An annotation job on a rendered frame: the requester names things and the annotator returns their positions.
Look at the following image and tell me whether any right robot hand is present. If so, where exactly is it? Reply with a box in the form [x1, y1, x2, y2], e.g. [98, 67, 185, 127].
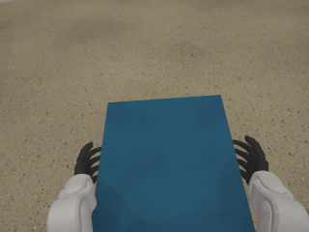
[233, 135, 268, 186]

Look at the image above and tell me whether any carton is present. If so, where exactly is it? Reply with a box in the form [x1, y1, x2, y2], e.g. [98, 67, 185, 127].
[91, 95, 256, 232]

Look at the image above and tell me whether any left robot forearm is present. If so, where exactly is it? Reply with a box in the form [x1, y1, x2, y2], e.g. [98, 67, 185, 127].
[46, 174, 98, 232]

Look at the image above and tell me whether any left robot hand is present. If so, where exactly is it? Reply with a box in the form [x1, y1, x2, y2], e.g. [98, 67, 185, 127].
[73, 141, 101, 184]

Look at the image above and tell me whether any right robot forearm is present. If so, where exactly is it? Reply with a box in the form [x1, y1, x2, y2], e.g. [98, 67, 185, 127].
[247, 170, 309, 232]

